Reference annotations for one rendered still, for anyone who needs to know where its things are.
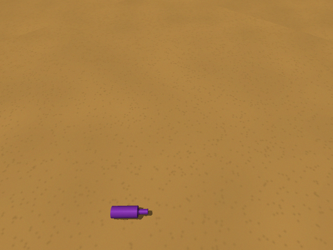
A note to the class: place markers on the bottle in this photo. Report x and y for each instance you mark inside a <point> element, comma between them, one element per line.
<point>127,212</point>

